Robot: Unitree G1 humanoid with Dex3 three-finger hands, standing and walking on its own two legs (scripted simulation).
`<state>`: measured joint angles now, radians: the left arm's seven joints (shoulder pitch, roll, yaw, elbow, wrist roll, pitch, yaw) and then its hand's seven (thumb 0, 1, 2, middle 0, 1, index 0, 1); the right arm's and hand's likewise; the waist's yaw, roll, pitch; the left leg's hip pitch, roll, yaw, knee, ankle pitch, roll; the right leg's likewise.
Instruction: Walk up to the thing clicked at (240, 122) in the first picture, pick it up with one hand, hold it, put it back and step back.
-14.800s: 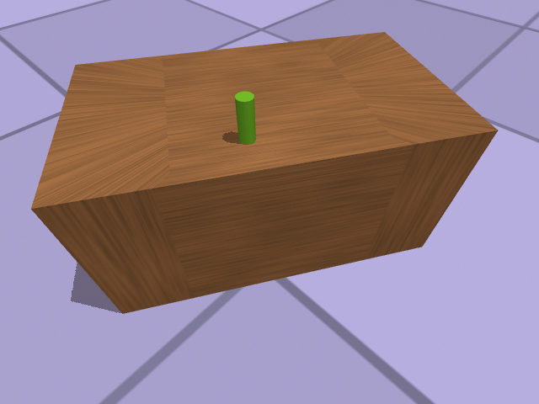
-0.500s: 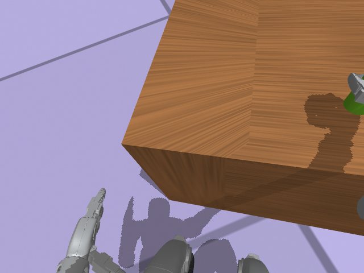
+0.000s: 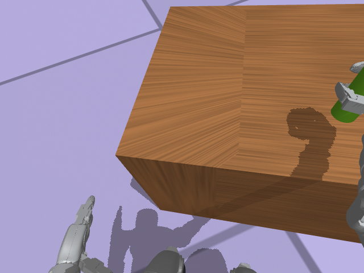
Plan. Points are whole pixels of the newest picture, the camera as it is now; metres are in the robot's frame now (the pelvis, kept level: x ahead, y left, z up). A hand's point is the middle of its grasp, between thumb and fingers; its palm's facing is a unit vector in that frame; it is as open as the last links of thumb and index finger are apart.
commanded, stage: lift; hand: right
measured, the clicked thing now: (362, 91) +0.50 -0.27 +0.09
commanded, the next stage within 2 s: hold in 1.40 s
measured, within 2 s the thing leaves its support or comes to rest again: neither
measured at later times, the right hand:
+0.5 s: hand (360, 88) +0.44 -0.22 +0.16, palm faces +0.25 +0.97 +0.02, open 6.9 cm
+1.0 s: hand out of the picture +0.38 -0.20 +0.20, palm faces +0.26 +0.97 +0.00, open 6.9 cm
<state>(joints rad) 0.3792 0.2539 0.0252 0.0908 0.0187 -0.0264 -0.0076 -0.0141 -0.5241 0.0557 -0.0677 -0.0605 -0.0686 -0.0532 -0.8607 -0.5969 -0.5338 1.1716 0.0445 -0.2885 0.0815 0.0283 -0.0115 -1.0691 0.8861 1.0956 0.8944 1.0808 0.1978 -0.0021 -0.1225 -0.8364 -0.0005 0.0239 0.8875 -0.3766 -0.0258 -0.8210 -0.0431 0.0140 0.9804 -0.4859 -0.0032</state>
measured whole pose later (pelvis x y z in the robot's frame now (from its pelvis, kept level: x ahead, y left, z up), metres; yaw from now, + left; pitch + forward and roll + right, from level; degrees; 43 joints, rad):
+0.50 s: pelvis +0.01 +0.01 +0.03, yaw -1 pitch +10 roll +1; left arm 0.39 0.25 0.07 0.22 -0.03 -0.06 0.02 -0.01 -0.52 0.05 -0.06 -0.05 -0.06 -0.05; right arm -0.62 -0.37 -0.40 0.81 0.13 -0.14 0.07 0.03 0.00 -1.09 0.89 1.10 0.90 1.08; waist 0.07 -0.01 -0.13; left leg -0.57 0.02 0.00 0.75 -0.35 -0.02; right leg -0.52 -0.02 -0.01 0.78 -0.43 0.01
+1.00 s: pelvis -0.01 +0.02 +0.04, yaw -1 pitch +3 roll +0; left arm 0.35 0.23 0.09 0.39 -0.03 -0.08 0.05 -0.01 -0.52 0.04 -0.05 -0.05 -0.05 -0.04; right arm -0.44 -0.29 -0.33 0.44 0.18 0.09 0.02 0.03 0.00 -1.09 0.89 1.10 0.90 1.08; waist 0.02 -0.04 -0.06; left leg -0.41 0.02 0.01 0.64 -0.29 -0.01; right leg -0.34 -0.02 -0.01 0.63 -0.34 0.02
